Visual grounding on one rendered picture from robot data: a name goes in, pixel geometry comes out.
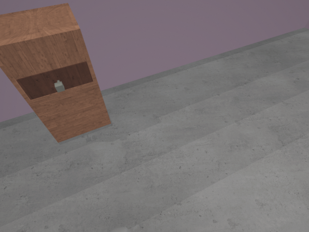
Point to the handle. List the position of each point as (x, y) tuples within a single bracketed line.
[(59, 86)]

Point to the drawer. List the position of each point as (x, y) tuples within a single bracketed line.
[(42, 84)]

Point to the cabinet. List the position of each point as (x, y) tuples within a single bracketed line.
[(44, 39)]

